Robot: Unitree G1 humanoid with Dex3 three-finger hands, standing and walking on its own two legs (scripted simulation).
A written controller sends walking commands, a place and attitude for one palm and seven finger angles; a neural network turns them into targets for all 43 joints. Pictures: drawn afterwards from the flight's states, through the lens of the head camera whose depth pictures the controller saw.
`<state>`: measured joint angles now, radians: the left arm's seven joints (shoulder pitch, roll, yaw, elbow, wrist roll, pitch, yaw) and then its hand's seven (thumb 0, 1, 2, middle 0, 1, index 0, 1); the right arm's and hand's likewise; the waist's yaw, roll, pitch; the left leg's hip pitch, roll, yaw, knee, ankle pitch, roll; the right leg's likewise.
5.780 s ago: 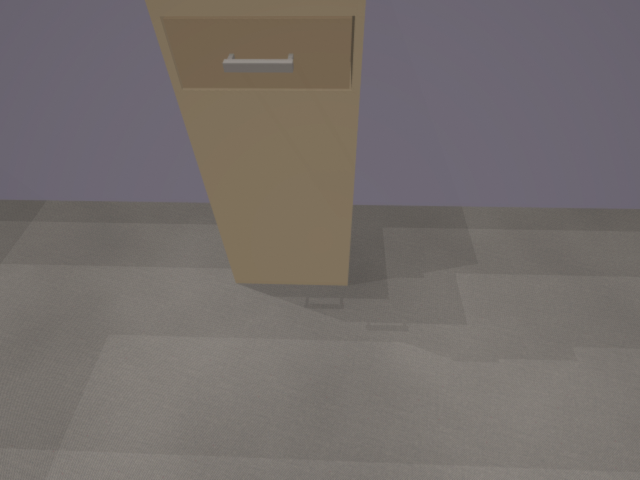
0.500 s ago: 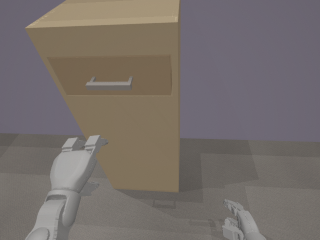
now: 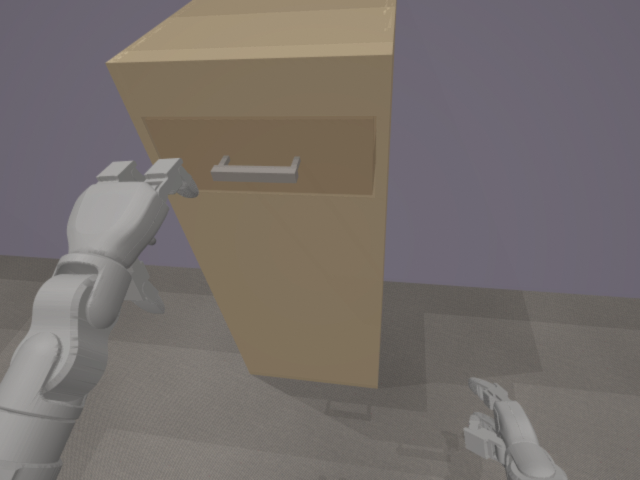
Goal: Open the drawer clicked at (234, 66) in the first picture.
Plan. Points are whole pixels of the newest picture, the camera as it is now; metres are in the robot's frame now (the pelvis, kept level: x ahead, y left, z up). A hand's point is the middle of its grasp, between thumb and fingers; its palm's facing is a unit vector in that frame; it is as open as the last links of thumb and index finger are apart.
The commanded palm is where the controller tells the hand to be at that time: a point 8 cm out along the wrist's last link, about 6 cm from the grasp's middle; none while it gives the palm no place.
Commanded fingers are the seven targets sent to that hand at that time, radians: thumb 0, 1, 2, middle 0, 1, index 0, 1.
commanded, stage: raise the hand with hooked fingers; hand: left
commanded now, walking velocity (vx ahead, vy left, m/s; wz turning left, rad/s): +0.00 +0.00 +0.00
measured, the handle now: (257, 167) +0.56 +0.20 +0.11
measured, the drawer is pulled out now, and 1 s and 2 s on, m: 0.00 0.00 0.00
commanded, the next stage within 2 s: move the hooked fingers above the handle in 0.66 s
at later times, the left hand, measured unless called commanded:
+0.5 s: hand (150, 226) +0.31 +0.23 +0.21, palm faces +0.15 -0.05 -0.99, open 13.8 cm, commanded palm +0.27 +0.24 +0.27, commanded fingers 0.00 -0.50 0.30 -0.30 -1.20 -0.30 -1.20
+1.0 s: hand (155, 210) +0.33 +0.24 +0.21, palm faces +0.16 -0.04 -0.99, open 13.8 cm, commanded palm +0.30 +0.23 +0.26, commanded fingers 0.00 -0.50 0.30 -0.30 -1.20 -0.30 -1.20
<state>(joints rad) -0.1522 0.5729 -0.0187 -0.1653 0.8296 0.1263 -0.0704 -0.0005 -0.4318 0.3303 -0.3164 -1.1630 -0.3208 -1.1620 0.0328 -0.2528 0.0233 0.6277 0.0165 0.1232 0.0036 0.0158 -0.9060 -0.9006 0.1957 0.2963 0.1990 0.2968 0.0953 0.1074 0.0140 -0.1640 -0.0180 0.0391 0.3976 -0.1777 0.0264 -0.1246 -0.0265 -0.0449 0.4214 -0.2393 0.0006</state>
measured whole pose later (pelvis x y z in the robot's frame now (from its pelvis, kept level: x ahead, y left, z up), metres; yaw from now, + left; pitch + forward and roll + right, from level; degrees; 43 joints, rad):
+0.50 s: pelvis -0.01 +0.00 +0.00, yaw +0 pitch -2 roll +0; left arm -0.27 0.64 0.03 -0.15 0.76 0.03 -0.23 0.00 -0.49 0.30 -0.32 -1.21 -0.33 -1.20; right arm 0.12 -0.29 0.02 0.64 0.02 0.10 0.02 0.02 -0.91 -0.90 0.20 0.30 0.20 0.30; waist 0.09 0.10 0.04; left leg -0.21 -0.02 0.03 0.41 -0.16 0.03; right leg -0.17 -0.03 -0.05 0.44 -0.23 0.00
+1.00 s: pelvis -0.01 -0.01 +0.00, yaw +1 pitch -1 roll +0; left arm -0.39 0.62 -0.01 0.01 0.79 0.06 -0.20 0.00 -0.49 0.30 -0.32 -1.21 -0.33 -1.20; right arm 0.07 -0.27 0.04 0.64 0.03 0.10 0.00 0.01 -0.91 -0.90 0.20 0.30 0.20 0.30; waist 0.09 0.10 0.02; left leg -0.22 -0.01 0.01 0.41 -0.16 0.01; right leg -0.17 -0.02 -0.07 0.43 -0.23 -0.01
